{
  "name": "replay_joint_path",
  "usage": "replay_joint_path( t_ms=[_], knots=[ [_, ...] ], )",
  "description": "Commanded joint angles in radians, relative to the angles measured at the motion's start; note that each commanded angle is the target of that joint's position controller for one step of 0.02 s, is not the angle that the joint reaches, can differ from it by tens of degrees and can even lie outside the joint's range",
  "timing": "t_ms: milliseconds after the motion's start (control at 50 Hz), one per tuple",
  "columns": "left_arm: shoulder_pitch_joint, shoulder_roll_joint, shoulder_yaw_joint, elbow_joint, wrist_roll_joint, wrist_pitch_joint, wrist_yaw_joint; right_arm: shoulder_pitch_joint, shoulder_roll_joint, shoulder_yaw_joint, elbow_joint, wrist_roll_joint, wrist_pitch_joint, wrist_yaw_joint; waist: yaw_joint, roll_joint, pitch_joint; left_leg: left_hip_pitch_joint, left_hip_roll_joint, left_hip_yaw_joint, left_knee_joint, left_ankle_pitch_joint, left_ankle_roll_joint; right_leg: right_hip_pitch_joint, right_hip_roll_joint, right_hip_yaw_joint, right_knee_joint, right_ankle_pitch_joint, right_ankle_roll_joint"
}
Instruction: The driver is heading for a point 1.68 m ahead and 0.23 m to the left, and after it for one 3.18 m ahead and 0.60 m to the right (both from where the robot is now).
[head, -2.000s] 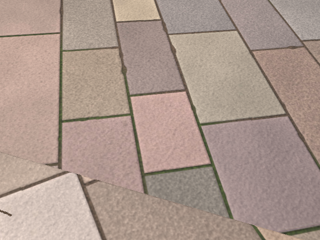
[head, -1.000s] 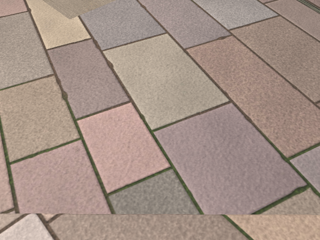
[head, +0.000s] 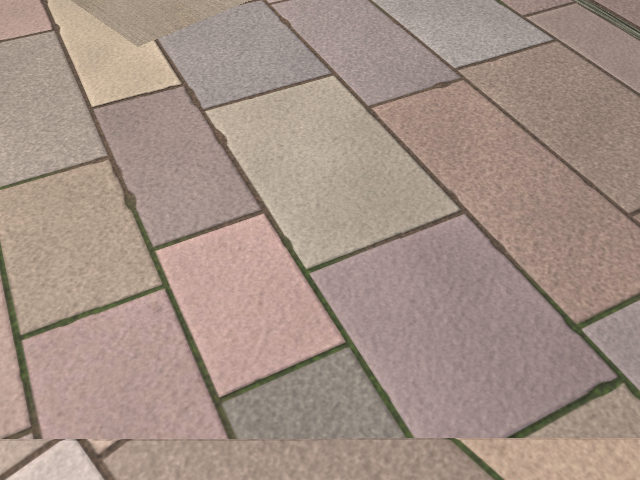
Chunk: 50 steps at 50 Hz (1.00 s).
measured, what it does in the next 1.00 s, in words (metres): walks ahead: right foot, then left foot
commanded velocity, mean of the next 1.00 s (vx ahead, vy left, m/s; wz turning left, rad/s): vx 0.29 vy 0.00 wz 0.00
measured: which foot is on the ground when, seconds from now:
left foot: down 0.00-0.26, up 0.28-0.72, down 0.74-1.00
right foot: up 0.00-0.24, down 0.26-0.76, up 0.78-1.00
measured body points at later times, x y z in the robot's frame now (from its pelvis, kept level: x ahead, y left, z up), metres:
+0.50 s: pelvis +0.15 -0.08 +0.01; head +0.15 -0.10 +0.46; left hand +0.10 +0.16 -0.13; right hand +0.27 -0.34 -0.12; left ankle +0.23 +0.09 -0.66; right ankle +0.08 -0.16 -0.74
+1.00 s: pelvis +0.36 -0.04 +0.00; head +0.39 -0.03 +0.45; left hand +0.42 +0.22 -0.15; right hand +0.46 -0.29 -0.14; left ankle +0.44 +0.04 -0.74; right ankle +0.39 -0.19 -0.71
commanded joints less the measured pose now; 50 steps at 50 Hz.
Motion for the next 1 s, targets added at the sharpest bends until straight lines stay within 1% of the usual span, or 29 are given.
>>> replay_joint_path(
  t_ms=[20, 60, 100, 180, 220, 240, 260, 280, 300, 320, 340, 380, 400, 460, 520, 560, 640, 680, 720, 740, 760, 780, 800, 820, 840, 860, 900, 940, 1000],
  knots=[
    [-0.063, 0.093, 0.009, -0.071, -0.007, -0.035, -0.006, 0.094, -0.22, -0.055, -0.014, 0.013, -0.007, -0.014, -0.048, 0.171, 0.103, -0.029, 0.327, -0.447, -0.339, -0.554, 0.169, -0.234, 0.017, -0.11, 0.208, -0.129, -0.033],
    [-0.094, 0.106, 0.016, -0.09, -0.018, -0.062, -0.024, 0.106, -0.214, -0.06, -0.017, 0.0, -0.029, -0.014, -0.05, 0.144, 0.15, 0.014, 0.412, -0.545, -0.382, -0.458, 0.228, -0.39, -0.054, -0.069, 0.407, -0.187, -0.049],
    [-0.075, 0.104, 0.02, -0.086, -0.024, -0.084, -0.039, 0.084, -0.184, -0.057, -0.034, 0.012, -0.043, -0.008, -0.028, 0.087, 0.128, 0.094, 0.385, -0.468, -0.369, -0.332, 0.198, -0.452, -0.092, -0.068, 0.401, -0.165, -0.064],
    [-0.082, 0.072, 0.016, -0.083, -0.023, -0.109, -0.057, 0.073, -0.205, -0.064, -0.043, 0.027, -0.034, -0.001, -0.011, 0.119, 0.059, -0.01, 0.256, -0.229, -0.316, -0.152, 0.141, -0.175, -0.036, -0.167, 0.111, -0.025, -0.046],
    [0.02, 0.079, 0.023, -0.043, -0.025, -0.104, -0.06, 0.061, -0.214, -0.065, -0.046, 0.034, -0.025, 0.002, 0.041, 0.102, 0.039, -0.15, 0.227, -0.186, -0.243, -0.179, 0.127, 0.046, 0.015, -0.221, 0.005, 0.114, -0.034],
    [0.091, 0.092, 0.031, -0.018, -0.025, -0.098, -0.056, 0.059, -0.194, -0.058, -0.049, 0.032, -0.025, 0.005, 0.072, 0.083, 0.022, -0.211, 0.209, -0.175, -0.186, -0.189, 0.113, 0.146, 0.031, -0.223, -0.008, 0.104, -0.036],
    [0.175, 0.118, 0.041, -0.001, -0.028, -0.096, -0.05, 0.04, -0.151, -0.043, -0.057, 0.024, -0.031, 0.009, 0.116, 0.037, 0.006, -0.288, 0.169, -0.125, -0.042, -0.136, 0.077, 0.256, -0.019, -0.143, -0.054, 0.061, -0.059],
    [0.288, 0.203, 0.057, 0.008, -0.02, -0.097, -0.042, 0.017, -0.064, -0.016, -0.085, 0.001, -0.04, 0.02, 0.145, -0.195, -0.049, -0.4, 0.078, 0.005, 0.356, -0.161, 0.002, 0.345, -0.247, 0.179, -0.185, -0.091, -0.134],
    [0.348, 0.282, 0.065, 0.018, 0.001, -0.11, -0.059, 0.014, -0.056, -0.021, -0.129, 0.022, -0.059, 0.015, 0.131, -0.313, -0.057, -0.601, -0.013, -0.039, 0.604, -0.294, -0.005, 0.379, -0.406, 0.604, -0.348, -0.339, -0.282],
    [0.247, 0.226, 0.044, -0.006, 0.003, -0.128, -0.069, -0.005, -0.127, -0.033, -0.135, 0.046, -0.074, 0.015, 0.092, -0.165, 0.029, -0.682, 0.066, -0.121, 0.74, -0.234, 0.018, 0.306, -0.418, 0.596, -0.362, -0.437, -0.294],
    [0.161, 0.167, 0.026, -0.038, -0.001, -0.139, -0.076, -0.014, -0.151, -0.039, -0.136, 0.053, -0.084, 0.022, 0.062, -0.125, 0.081, -0.71, 0.108, -0.128, 0.754, -0.118, 0.037, 0.258, -0.367, 0.47, -0.364, -0.377, -0.254],
    [0.074, 0.134, 0.01, -0.072, -0.001, -0.139, -0.085, -0.013, -0.16, -0.05, -0.121, 0.026, -0.088, 0.023, 0.021, -0.084, 0.086, -0.651, 0.167, -0.102, 0.67, 0.037, 0.028, 0.197, -0.277, 0.257, -0.374, -0.108, -0.195],
    [0.082, 0.11, 0.001, -0.071, 0.004, -0.132, -0.084, -0.019, -0.156, -0.054, -0.119, 0.02, -0.083, 0.028, 0.017, -0.091, 0.078, -0.604, 0.182, -0.086, 0.631, 0.085, 0.017, 0.173, -0.238, 0.171, -0.38, 0.005, -0.174],
    [0.169, 0.121, -0.001, -0.051, 0.009, -0.123, -0.067, -0.071, -0.117, -0.049, -0.133, 0.013, -0.067, 0.035, 0.032, -0.072, 0.069, -0.609, 0.182, -0.038, 0.546, 0.181, -0.028, 0.179, -0.201, 0.052, -0.385, 0.276, -0.191],
    [0.187, 0.142, -0.001, -0.06, 0.011, -0.114, -0.05, -0.202, -0.087, -0.038, -0.187, 0.012, -0.066, 0.036, 0.053, -0.053, 0.086, -0.592, 0.165, -0.012, 0.348, 0.279, -0.054, 0.152, -0.181, -0.015, -0.401, 0.384, -0.195],
    [0.214, 0.149, -0.001, -0.061, 0.006, -0.111, -0.043, -0.282, -0.071, -0.029, -0.212, 0.016, -0.069, 0.043, 0.075, -0.061, 0.099, -0.539, 0.142, 0.015, 0.223, 0.351, -0.054, 0.137, -0.172, -0.045, -0.423, 0.37, -0.19],
    [0.255, 0.153, 0.0, -0.042, 0.001, -0.091, -0.033, -0.369, -0.066, -0.023, -0.252, 0.014, -0.08, 0.067, 0.072, -0.068, 0.111, -0.423, 0.087, 0.03, 0.064, 0.395, -0.027, 0.177, -0.179, -0.097, -0.346, 0.618, -0.167],
    [0.231, 0.168, 0.009, -0.046, 0.004, -0.08, -0.03, -0.312, -0.106, -0.037, -0.243, 0.013, -0.084, 0.073, 0.022, -0.101, 0.052, -0.329, 0.064, 0.01, 0.038, 0.374, 0.003, 0.236, -0.196, -0.094, -0.263, 0.742, -0.146],
    [0.175, 0.176, 0.015, -0.067, 0.009, -0.066, -0.03, -0.098, -0.171, -0.067, -0.172, 0.004, -0.089, 0.068, -0.089, -0.109, -0.085, -0.109, 0.017, 0.028, 0.02, 0.374, 0.04, 0.286, -0.169, -0.099, -0.038, 0.921, -0.11],
    [0.191, 0.165, 0.01, -0.078, 0.016, -0.065, -0.034, 0.006, -0.217, -0.079, -0.144, -0.009, -0.089, 0.06, -0.128, -0.059, -0.175, 0.102, 0.091, -0.021, 0.032, 0.631, 0.074, 0.187, -0.12, -0.119, 0.155, 0.804, -0.072],
    [0.316, 0.075, -0.016, -0.082, 0.035, -0.073, -0.043, 0.086, -0.28, -0.083, -0.129, -0.045, -0.081, 0.054, -0.075, 0.153, -0.346, 0.485, 0.337, -0.284, 0.137, 0.986, 0.214, -0.131, -0.007, -0.136, 0.515, 0.268, -0.024],
    [0.434, 0.022, -0.034, -0.033, 0.011, -0.085, -0.055, 0.1, -0.217, -0.063, -0.117, -0.032, -0.068, 0.058, -0.051, 0.283, -0.544, 0.619, 0.497, -0.583, 0.041, 1.029, 0.374, -0.26, 0.109, -0.028, 0.801, -0.396, 0.008],
    [0.377, 0.122, -0.005, -0.031, -0.014, -0.089, -0.061, 0.047, -0.175, -0.053, -0.125, -0.008, -0.057, 0.062, -0.059, 0.157, -0.468, 0.453, 0.446, -0.518, -0.026, 0.812, 0.334, -0.279, 0.049, 0.048, 0.87, -0.367, 0.002],
    [0.247, 0.136, 0.0, -0.072, -0.029, -0.084, -0.054, -0.071, -0.148, -0.045, -0.145, 0.0, -0.052, 0.057, -0.041, 0.105, -0.28, 0.279, 0.399, -0.39, -0.074, 0.665, 0.277, -0.34, 0.001, -0.014, 0.854, -0.308, 0.002],
    [0.179, 0.122, 0.001, -0.088, -0.019, -0.071, -0.041, -0.149, -0.114, -0.03, -0.151, -0.004, -0.055, 0.056, -0.012, 0.026, -0.161, 0.093, 0.35, -0.295, -0.13, 0.61, 0.237, -0.322, -0.042, -0.042, 0.78, -0.242, 0.01],
    [0.168, 0.117, 0.009, -0.094, -0.007, -0.054, -0.026, -0.197, -0.097, -0.023, -0.154, -0.014, -0.061, 0.054, 0.019, 0.023, -0.113, -0.047, 0.311, -0.225, -0.169, 0.561, 0.209, -0.251, -0.077, -0.04, 0.692, -0.188, 0.011],
    [0.203, 0.066, 0.001, -0.092, 0.005, -0.029, -0.011, -0.224, -0.1, -0.024, -0.134, -0.035, -0.062, 0.059, 0.06, 0.076, -0.084, -0.208, 0.26, -0.146, -0.216, 0.517, 0.19, -0.109, -0.082, -0.066, 0.534, -0.14, 0.014],
    [0.194, 0.049, -0.005, -0.102, 0.01, -0.021, -0.001, -0.215, -0.112, -0.027, -0.118, -0.043, -0.063, 0.052, 0.066, 0.105, -0.102, -0.227, 0.247, -0.114, -0.22, 0.521, 0.201, -0.06, -0.078, -0.08, 0.366, -0.123, 0.017],
    [0.136, 0.084, 0.003, -0.121, 0.011, -0.005, -0.004, -0.207, -0.144, -0.034, -0.105, -0.025, -0.044, 0.034, 0.05, 0.102, -0.137, -0.224, 0.248, -0.136, -0.255, 0.175, 0.183, 0.017, -0.071, -0.091, 0.193, 0.064, 0.006]
  ],
)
